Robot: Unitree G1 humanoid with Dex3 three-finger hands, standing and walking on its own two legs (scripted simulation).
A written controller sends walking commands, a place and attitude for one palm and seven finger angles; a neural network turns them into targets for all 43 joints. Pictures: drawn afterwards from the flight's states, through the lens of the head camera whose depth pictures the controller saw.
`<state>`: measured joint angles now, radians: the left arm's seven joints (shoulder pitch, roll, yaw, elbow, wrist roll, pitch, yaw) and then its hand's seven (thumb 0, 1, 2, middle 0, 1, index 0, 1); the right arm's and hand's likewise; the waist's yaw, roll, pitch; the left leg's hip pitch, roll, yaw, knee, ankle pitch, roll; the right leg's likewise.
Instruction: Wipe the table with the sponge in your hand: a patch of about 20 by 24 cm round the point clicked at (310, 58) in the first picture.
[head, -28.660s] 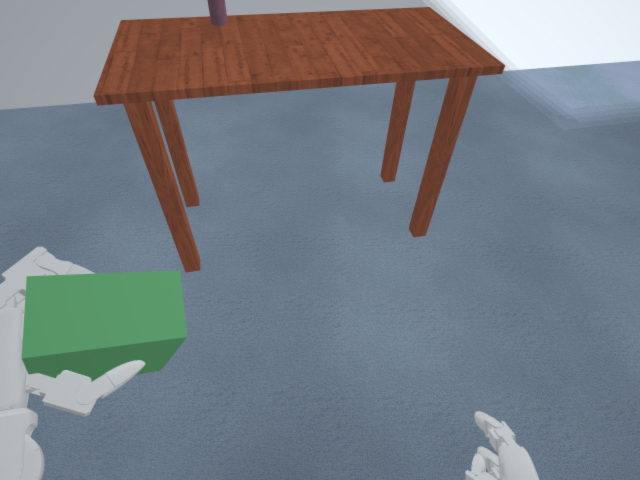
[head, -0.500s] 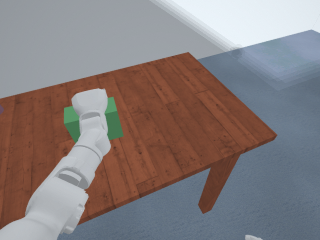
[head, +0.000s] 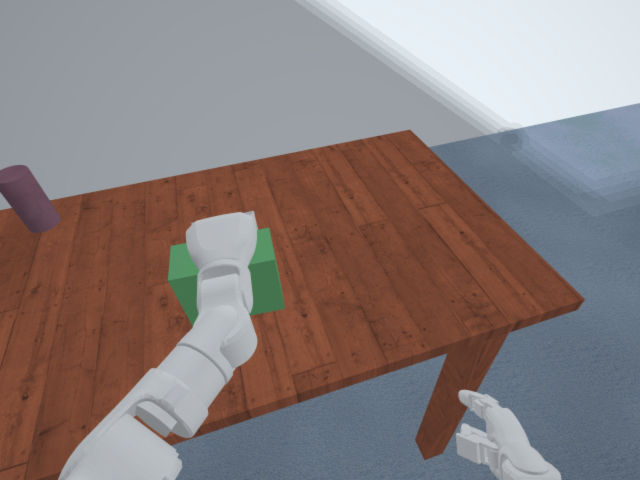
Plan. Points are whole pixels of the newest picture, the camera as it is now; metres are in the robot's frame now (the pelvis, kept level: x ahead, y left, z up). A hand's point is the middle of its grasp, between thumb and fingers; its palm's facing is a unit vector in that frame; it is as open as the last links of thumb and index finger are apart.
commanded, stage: wipe back along the third lane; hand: left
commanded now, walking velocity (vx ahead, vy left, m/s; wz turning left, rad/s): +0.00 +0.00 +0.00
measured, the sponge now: (233, 286) +0.37 +0.18 +0.04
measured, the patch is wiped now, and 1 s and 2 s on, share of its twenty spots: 1.00 1.00 1.00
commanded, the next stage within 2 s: slide back across to the middle lane in 0.74 s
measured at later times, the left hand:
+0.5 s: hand (244, 295) +0.32 +0.14 +0.09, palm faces +0.06 -0.06 -1.00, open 10.1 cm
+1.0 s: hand (241, 319) +0.28 +0.13 +0.09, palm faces +0.12 -0.16 -0.98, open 10.1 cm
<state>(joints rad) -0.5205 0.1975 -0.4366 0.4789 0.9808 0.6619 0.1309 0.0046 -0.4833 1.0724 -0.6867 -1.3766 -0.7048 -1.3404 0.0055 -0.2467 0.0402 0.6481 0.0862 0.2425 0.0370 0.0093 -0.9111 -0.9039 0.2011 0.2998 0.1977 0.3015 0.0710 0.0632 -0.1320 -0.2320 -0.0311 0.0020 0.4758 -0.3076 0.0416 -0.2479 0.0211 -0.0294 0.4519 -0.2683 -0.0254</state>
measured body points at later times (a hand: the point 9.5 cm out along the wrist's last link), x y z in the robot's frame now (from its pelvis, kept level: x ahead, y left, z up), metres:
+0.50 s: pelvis -0.02 -0.02 +0.00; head -0.05 -0.06 +0.45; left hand +0.31 +0.14 +0.14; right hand +0.19 -0.25 -0.09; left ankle -0.04 +0.09 -0.74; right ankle -0.03 -0.11 -0.74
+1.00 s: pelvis -0.02 -0.04 +0.00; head -0.07 -0.09 +0.44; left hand +0.27 +0.14 +0.15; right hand +0.22 -0.25 -0.07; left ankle -0.04 +0.09 -0.74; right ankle -0.03 -0.11 -0.74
